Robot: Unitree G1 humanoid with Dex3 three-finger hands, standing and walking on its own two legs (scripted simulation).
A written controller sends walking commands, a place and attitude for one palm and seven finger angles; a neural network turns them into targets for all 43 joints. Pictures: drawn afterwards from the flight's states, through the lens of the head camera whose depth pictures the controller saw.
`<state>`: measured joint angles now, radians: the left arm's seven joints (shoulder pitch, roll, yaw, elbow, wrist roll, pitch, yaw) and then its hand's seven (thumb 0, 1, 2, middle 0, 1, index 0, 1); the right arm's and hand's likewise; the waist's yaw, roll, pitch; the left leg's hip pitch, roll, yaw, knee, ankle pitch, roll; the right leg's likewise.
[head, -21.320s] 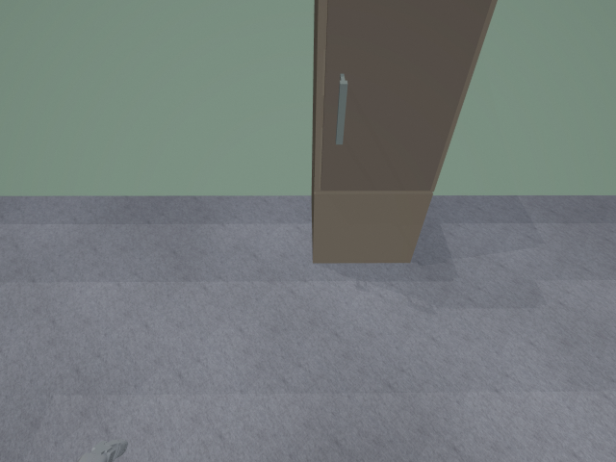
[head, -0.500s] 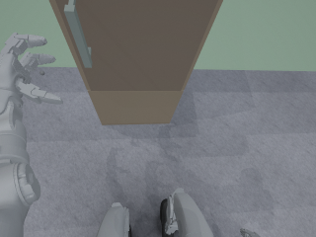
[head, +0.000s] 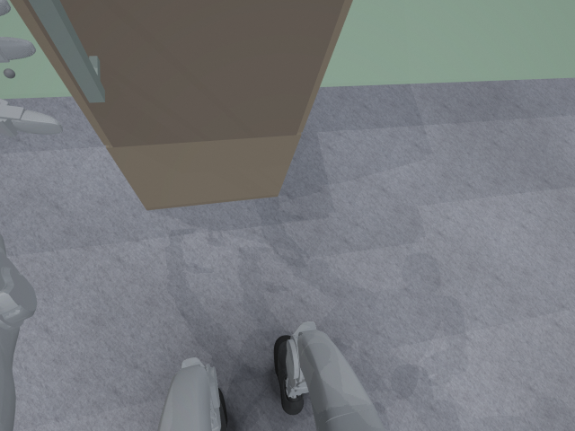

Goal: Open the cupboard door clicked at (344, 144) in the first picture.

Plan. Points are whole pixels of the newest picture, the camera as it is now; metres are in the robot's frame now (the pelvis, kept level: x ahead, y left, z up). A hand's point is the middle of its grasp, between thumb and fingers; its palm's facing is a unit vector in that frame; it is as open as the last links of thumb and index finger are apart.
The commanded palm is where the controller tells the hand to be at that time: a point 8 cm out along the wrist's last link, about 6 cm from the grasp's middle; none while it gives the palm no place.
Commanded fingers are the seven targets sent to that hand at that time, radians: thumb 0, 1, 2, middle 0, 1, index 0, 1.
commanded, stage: move the hooked fingers beside the handle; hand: left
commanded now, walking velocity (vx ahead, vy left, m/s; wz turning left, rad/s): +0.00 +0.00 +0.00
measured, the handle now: (69, 29) +0.59 +0.18 +0.07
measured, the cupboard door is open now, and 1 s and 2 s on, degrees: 0 0 0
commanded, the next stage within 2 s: slide the fingers in behind the handle in 0.66 s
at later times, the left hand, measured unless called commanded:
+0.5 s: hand (10, 87) +0.53 +0.24 +0.05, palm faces +0.02 -1.00 -0.01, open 14.0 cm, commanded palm +0.51 +0.28 +0.05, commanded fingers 0.00 -0.50 0.30 -0.30 -1.20 -0.30 -1.20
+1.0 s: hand (25, 82) +0.54 +0.23 +0.05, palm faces +0.00 -1.00 -0.03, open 14.0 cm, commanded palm +0.52 +0.26 +0.05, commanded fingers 0.00 -0.50 0.30 -0.30 -1.20 -0.30 -1.20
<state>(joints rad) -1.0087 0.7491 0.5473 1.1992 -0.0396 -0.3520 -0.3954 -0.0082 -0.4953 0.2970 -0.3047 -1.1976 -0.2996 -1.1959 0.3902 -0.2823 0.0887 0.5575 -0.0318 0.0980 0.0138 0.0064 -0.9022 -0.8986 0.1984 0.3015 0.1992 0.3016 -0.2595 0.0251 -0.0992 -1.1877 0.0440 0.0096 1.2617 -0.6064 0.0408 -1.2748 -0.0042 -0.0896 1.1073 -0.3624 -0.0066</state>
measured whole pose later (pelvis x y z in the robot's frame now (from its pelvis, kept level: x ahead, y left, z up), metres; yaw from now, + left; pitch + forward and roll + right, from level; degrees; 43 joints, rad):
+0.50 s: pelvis +0.01 +0.01 +0.01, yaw +1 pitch +29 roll -5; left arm -0.93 0.64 0.49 1.15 -0.06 -0.40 -0.36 -0.01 -0.50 0.30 -0.31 -1.20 -0.30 -1.20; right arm 0.33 -0.28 0.07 0.55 -0.04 0.10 0.02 0.00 -0.90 -0.90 0.20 0.30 0.20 0.30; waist -0.23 0.02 -0.12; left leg -1.13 0.03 -0.01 1.24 -0.62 0.04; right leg -1.21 -0.01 -0.10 1.08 -0.38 0.00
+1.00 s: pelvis +0.00 +0.00 +0.00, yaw +1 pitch +29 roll -4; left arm -0.97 0.66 0.48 1.17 -0.06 -0.39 -0.36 -0.01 -0.50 0.30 -0.30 -1.20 -0.30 -1.20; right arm 0.37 -0.28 0.07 0.57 -0.03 0.11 0.02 0.01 -0.90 -0.90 0.20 0.30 0.20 0.30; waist -0.24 0.02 -0.11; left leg -1.16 0.04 0.00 1.25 -0.61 0.04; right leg -1.24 -0.01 -0.10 1.10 -0.37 -0.01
